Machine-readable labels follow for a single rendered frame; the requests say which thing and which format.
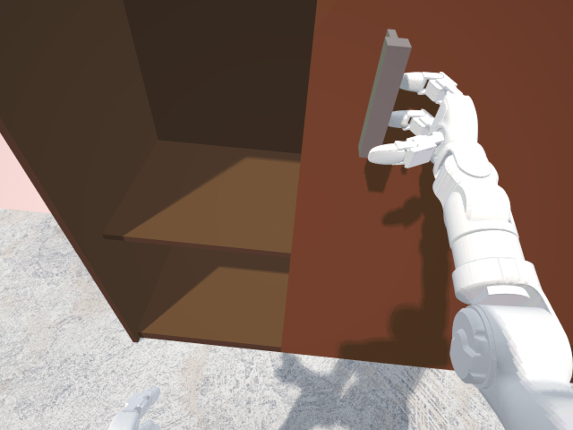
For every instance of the right robot forearm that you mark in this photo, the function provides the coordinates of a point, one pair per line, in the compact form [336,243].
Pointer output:
[490,268]

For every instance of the handle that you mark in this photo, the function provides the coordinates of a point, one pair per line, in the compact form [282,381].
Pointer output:
[392,65]

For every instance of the right robot upper arm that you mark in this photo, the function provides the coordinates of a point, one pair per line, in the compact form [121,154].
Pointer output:
[518,358]

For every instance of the robot right hand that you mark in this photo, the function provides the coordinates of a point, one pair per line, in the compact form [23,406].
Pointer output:
[455,120]

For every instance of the robot left hand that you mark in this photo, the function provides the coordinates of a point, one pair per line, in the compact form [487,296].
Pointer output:
[135,409]

